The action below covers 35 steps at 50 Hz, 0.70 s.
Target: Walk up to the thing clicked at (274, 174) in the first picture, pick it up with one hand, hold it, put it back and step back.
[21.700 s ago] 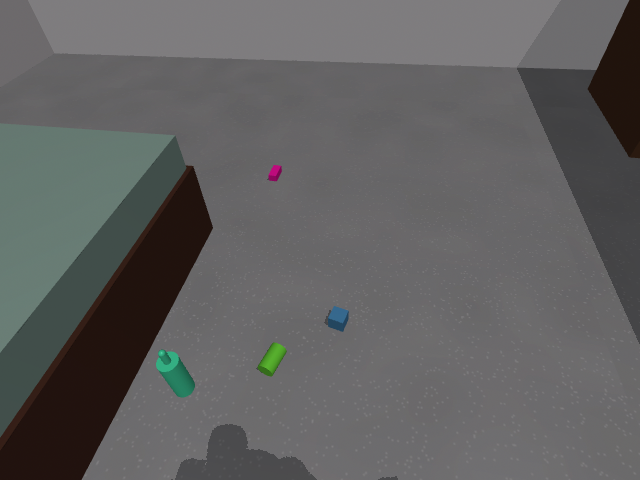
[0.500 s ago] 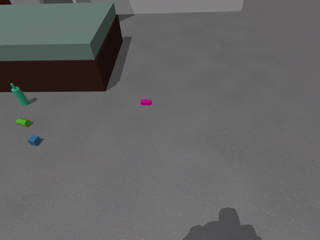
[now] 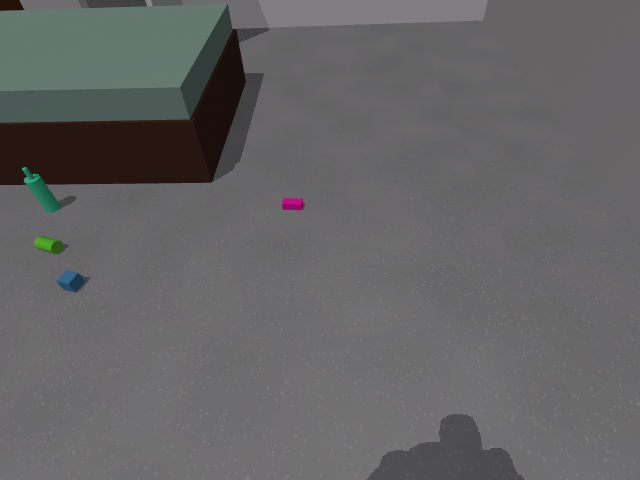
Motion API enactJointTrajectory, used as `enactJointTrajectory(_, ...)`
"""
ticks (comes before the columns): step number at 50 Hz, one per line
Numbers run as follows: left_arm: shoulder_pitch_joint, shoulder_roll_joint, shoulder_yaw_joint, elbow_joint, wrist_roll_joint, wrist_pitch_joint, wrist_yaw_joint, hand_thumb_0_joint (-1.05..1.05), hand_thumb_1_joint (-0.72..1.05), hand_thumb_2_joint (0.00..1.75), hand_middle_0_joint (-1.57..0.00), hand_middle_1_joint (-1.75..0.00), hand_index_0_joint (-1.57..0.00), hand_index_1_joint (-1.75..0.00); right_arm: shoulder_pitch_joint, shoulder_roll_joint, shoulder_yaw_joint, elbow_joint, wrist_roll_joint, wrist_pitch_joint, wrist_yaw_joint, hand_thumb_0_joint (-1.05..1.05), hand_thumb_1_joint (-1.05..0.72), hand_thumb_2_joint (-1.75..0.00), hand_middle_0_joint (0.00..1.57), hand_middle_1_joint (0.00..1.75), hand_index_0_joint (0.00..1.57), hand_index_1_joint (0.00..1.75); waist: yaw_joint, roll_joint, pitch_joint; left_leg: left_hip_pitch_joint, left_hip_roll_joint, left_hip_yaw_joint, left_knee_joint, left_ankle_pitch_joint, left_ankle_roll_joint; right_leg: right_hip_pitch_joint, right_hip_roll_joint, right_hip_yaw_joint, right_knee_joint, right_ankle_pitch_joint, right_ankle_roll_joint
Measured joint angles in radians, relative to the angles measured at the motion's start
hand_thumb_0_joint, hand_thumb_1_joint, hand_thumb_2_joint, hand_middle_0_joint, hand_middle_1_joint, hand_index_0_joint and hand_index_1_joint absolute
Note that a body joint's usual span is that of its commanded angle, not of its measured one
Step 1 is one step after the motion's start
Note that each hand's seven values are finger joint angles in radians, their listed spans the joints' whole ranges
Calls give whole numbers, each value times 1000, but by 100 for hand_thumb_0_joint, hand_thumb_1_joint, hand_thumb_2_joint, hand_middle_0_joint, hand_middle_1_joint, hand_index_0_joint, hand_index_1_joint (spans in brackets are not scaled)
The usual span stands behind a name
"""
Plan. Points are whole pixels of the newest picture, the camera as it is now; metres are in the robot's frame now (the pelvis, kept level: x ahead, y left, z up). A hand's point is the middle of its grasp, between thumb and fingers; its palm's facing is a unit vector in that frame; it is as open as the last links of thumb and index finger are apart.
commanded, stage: stand
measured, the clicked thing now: (292, 204) +1.45 +0.20 -0.76
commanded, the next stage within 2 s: walk up in 0.80 s
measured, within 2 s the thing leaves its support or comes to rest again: neither
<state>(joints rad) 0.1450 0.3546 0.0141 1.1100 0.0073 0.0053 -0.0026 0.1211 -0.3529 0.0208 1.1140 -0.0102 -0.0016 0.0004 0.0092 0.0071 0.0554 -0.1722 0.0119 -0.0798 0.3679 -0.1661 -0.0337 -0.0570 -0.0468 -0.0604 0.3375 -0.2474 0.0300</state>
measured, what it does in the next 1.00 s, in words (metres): lifts its left foot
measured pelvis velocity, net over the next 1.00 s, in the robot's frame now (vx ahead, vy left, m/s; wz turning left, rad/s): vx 0.03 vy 0.02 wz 0.05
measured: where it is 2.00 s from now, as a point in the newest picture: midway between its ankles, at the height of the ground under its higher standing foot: (336, 419)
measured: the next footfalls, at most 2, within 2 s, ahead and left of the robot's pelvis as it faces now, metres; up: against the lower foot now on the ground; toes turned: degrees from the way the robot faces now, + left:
left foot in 1.06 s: +0.18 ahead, +0.18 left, +0.00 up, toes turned +7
right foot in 1.52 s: +0.40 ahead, -0.11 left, +0.00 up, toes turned -5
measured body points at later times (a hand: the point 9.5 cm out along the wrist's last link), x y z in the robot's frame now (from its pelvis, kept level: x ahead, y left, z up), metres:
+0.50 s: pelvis +0.00 +0.00 +0.00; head +0.02 +0.00 +0.45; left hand +0.06 +0.31 -0.13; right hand +0.08 -0.30 -0.13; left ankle +0.02 +0.14 -0.75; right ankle -0.04 -0.13 -0.75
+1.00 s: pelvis +0.03 +0.02 -0.01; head +0.03 +0.03 +0.44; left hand +0.05 +0.35 -0.13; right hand +0.12 -0.30 -0.12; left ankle +0.07 +0.15 -0.72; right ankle -0.04 -0.13 -0.74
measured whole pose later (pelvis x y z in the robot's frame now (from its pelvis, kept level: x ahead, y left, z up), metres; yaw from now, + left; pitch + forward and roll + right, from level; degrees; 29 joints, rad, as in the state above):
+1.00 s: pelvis +0.03 +0.02 -0.01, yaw +3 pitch -2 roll -1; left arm 0.25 0.40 0.09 1.02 0.04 -0.05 -0.05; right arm 0.21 -0.42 -0.07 1.06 -0.04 -0.01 0.07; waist 0.05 0.01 0.03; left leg -0.37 0.03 0.00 0.73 -0.42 0.02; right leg 0.00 -0.08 -0.10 0.37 -0.33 -0.01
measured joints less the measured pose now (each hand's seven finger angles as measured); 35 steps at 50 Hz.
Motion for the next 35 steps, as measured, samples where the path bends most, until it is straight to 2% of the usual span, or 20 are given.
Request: enactJointTrajectory(35, -9, -1, -1, -5, 1, 1, 0, 0, 90, 90, -20, -30, -21, -30, -2, 1, 0, -7, -1, 0, -1, 1, -90, -90, 20, 30, 21, 30, -1, -7, -3, 0, -3, 4, 4, -5, 4, 3, -4, 3, -5, 1, 4)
